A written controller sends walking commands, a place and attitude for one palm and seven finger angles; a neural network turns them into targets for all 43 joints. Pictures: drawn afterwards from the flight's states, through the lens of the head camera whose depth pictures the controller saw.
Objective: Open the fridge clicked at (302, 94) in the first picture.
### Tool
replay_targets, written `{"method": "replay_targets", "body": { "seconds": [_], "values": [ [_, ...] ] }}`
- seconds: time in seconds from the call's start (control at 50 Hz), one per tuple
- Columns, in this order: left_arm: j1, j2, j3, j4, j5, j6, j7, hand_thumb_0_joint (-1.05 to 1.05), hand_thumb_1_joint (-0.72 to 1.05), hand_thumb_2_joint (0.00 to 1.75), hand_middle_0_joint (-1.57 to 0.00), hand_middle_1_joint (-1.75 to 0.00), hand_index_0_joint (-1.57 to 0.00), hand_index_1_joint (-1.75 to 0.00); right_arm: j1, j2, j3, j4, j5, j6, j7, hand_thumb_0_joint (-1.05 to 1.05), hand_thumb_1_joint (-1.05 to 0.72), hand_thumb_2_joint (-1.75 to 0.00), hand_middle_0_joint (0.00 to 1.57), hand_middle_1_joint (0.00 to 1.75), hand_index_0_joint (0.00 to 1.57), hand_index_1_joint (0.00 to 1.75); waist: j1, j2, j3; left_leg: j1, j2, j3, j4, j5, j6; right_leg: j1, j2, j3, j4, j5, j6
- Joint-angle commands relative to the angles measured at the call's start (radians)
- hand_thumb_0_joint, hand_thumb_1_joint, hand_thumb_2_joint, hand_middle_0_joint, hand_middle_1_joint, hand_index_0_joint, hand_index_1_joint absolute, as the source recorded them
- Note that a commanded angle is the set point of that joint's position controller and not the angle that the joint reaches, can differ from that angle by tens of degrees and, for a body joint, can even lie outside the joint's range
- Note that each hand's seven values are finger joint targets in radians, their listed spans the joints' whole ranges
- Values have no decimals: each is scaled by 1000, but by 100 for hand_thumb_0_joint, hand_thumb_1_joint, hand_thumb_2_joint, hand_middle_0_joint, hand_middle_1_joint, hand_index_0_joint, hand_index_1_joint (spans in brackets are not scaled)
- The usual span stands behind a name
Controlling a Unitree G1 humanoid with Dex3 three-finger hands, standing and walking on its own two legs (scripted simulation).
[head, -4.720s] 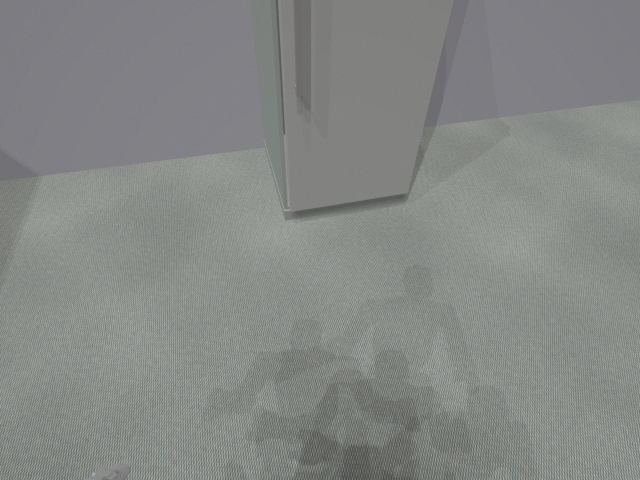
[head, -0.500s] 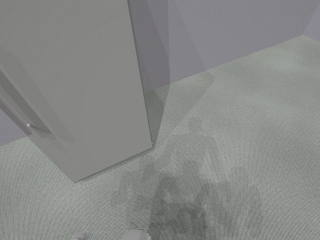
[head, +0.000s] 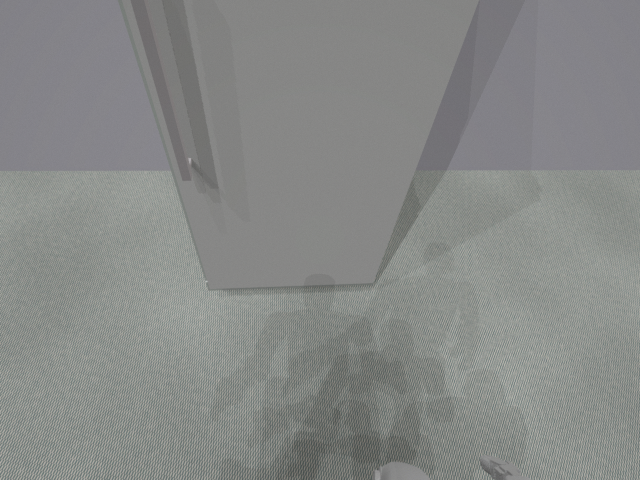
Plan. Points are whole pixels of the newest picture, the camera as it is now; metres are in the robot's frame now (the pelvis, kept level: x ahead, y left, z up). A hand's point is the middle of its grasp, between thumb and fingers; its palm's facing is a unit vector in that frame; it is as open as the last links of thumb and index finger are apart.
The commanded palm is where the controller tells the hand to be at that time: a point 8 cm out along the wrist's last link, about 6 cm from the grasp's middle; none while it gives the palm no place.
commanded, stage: turn to face it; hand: left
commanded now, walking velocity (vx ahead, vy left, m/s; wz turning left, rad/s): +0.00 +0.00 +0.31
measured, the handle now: (158, 59) +0.67 +0.33 +0.12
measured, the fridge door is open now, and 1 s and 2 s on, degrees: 0 0 0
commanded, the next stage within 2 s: take the last steps up to it in 0.28 s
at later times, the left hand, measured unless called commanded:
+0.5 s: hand out of the picture +0.04 +0.14 -0.14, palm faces +0.20 -0.94 -0.27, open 7.4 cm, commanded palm none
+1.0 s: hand out of the picture -0.08 +0.19 -0.18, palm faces +0.33 -0.93 -0.15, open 7.4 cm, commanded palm none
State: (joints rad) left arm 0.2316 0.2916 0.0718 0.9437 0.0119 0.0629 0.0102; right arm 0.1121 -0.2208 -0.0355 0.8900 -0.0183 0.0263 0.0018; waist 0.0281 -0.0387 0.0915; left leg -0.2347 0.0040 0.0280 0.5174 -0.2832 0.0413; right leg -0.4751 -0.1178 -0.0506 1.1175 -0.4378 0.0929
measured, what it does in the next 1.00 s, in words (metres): steps on the spot: right foot, then left foot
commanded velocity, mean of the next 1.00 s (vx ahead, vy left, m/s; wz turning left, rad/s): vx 0.19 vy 0.04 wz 0.13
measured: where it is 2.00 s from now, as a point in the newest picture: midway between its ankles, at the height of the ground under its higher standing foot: (254, 451)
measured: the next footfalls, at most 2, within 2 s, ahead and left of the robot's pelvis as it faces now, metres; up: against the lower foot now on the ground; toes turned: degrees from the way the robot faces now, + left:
right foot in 0.30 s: +0.06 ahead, -0.14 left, +0.00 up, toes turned +2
left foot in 0.90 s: +0.07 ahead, +0.15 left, +0.00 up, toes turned +21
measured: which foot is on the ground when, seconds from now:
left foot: down 0.00-0.30, up 0.32-0.88, down 0.90-1.00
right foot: up 0.00-0.28, down 0.30-0.90, up 0.92-1.00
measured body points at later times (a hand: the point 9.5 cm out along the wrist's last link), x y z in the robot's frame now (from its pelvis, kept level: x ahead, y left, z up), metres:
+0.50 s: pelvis +0.00 -0.06 +0.00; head +0.02 -0.10 +0.45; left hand +0.03 +0.19 -0.12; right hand +0.07 -0.30 -0.17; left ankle -0.06 +0.09 -0.65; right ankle +0.02 -0.14 -0.74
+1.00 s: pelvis +0.06 +0.05 +0.00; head +0.06 +0.08 +0.45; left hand -0.10 +0.24 -0.17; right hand +0.21 -0.14 -0.14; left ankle +0.04 +0.13 -0.74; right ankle +0.03 -0.10 -0.69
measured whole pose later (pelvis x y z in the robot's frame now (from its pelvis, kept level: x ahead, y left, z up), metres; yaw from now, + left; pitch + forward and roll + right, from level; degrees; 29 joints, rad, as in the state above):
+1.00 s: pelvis +0.06 +0.05 +0.00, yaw +13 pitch -1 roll -1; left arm 0.47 0.18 0.04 1.17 0.03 0.01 0.00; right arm 0.18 -0.14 -0.02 0.99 -0.02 -0.04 0.01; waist 0.06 -0.04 0.01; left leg -0.21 0.02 0.15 0.53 -0.30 0.05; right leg -0.31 -0.11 -0.09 0.93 -0.45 -0.01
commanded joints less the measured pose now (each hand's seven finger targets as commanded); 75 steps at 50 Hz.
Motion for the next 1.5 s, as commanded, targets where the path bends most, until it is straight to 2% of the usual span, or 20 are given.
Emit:
{"method": "replay_targets", "body": {
  "seconds": [0.0,0.16,0.24,0.28,0.3,0.36,0.4,0.7,0.84,0.86,0.9,0.92,0.94,1.04,1.3,1.38,1.4,1.42,1.44,1.48],
  "values": [
    [-13,47,10,-86,2,-22,4,0,90,90,-20,-30,-20,-30,71,-195,-52,-37,3,-19,-15,0,-90,-90,20,30,20,30,-41,180,-121,138,218,-196,-166,581,119,-39,13,20,-60,52,14],
    [-56,18,-5,-105,-5,-33,14,0,90,90,-20,-30,-20,-30,91,-182,-54,-18,-7,-9,-16,0,-90,-90,20,30,20,30,-47,221,-97,75,224,-290,-147,538,138,104,63,15,-340,10,-11],
    [41,28,1,-72,-6,-59,20,0,90,90,-20,-30,-20,-30,77,-156,-54,-11,4,-9,-13,0,-90,-90,20,30,20,30,5,123,-129,-41,148,-267,-30,376,55,361,60,15,-707,281,-28],
    [81,174,24,-67,15,-82,29,0,90,90,-20,-30,-20,-30,95,-54,-37,-36,15,-10,-7,0,-90,-90,20,30,20,30,14,-254,-149,-296,-60,-59,314,-281,-71,500,-333,383,-805,625,-189],
    [91,168,17,-77,8,-75,27,0,90,90,-20,-30,-20,-30,91,-97,-53,-33,11,5,-12,0,-90,-90,20,30,20,30,22,-166,-160,-238,-28,-111,468,-337,-63,371,-367,352,-808,602,-260],
    [-56,74,4,-98,3,-67,31,0,90,90,-20,-30,-20,-30,129,-93,-61,37,0,29,1,0,-90,-90,20,30,20,30,-43,-113,-41,-257,11,-102,658,-158,-70,234,-214,200,-856,346,-216],
    [-20,47,-1,-85,3,-82,22,0,90,90,-20,-30,-20,-30,153,-78,-54,60,-6,26,9,0,-90,-90,20,30,20,30,-34,-101,-45,-285,21,-77,665,-67,-85,285,-172,138,-870,280,-186],
    [251,36,-3,90,22,-128,9,0,90,90,-20,-30,-20,-30,-3,-31,-32,43,-7,-11,41,0,-90,-90,20,30,20,30,43,-114,4,-328,88,18,306,-5,-78,402,-231,141,-1006,11,-218],
    [205,43,2,135,17,-110,5,0,90,90,-20,-30,-20,-30,122,-22,-22,85,1,-48,32,0,-90,-90,20,30,20,30,-32,-77,-22,110,24,122,-49,31,-45,173,-161,7,-859,-14,-180],
    [201,13,-3,137,17,-107,2,0,90,90,-20,-30,-20,-30,222,-65,-31,116,4,-58,21,0,-90,-90,20,30,20,30,-75,46,-65,262,43,89,-105,-9,-45,102,-112,-39,-719,-11,-154],
    [166,-79,-27,80,16,-101,-3,0,90,90,-20,-30,-20,-30,421,-217,-65,160,-5,-64,-3,0,-90,-90,20,30,20,30,-139,409,-73,357,385,-412,-349,-254,73,-192,62,-114,-177,-162,-90],
    [111,-66,-21,62,18,-101,-1,0,90,90,-20,-30,-20,-30,396,-209,-59,160,-5,-55,-11,0,-90,-90,20,30,20,30,-129,256,-6,276,420,-409,-374,-263,113,-234,23,-27,-63,-122,-111],
    [113,-63,-18,82,23,-95,-2,0,90,90,-20,-30,-20,-30,323,-141,-40,148,-4,-60,-16,0,-90,-90,20,30,20,30,-93,255,11,187,363,-342,-387,-271,96,-206,-6,2,-9,-41,-120],
    [170,-96,-8,127,22,-85,-17,0,90,90,-20,-30,-20,-30,266,-13,-15,134,5,-102,-27,0,-90,-90,20,30,20,30,-15,115,35,126,237,-81,-367,267,56,-145,-10,6,29,218,-87],
    [-152,-98,-22,2,7,-81,-19,0,90,90,-20,-30,-20,-30,431,-27,-1,238,-9,-107,-51,0,-90,-90,20,30,20,30,-60,125,63,318,262,10,-229,885,78,-153,53,-58,-352,225,-120],
    [1,-75,-21,46,10,-97,-7,0,90,90,-20,-30,-20,-30,422,-53,-7,247,0,-93,-52,0,-90,-90,20,30,20,30,7,141,-47,294,238,46,2,1138,32,150,151,-123,-517,248,-163],
    [102,-52,-12,77,12,-107,-4,0,90,90,-20,-30,-20,-30,401,-54,-7,239,9,-92,-51,0,-90,-90,20,30,20,30,53,124,-89,208,213,61,130,1041,13,323,143,-110,-595,354,-171],
    [209,7,2,109,15,-121,5,0,90,90,-20,-30,-20,-30,398,-30,-6,230,22,-91,-46,0,-90,-90,20,30,20,30,94,42,-163,1,152,75,356,736,-16,560,-6,46,-592,686,-231],
    [277,75,17,126,6,-131,15,0,90,90,-20,-30,-20,-30,432,22,-4,211,35,-93,-44,0,-90,-90,20,30,20,30,76,-105,-281,-205,-16,93,672,-222,-58,738,-314,409,-607,1278,-379],
    [125,52,-8,88,-5,-113,33,0,90,90,-20,-30,-20,-30,369,36,-4,202,36,-64,-54,0,-90,-90,20,30,20,30,18,47,-166,-126,38,-69,712,-298,-41,440,-328,289,-706,1260,-415]
  ]
}}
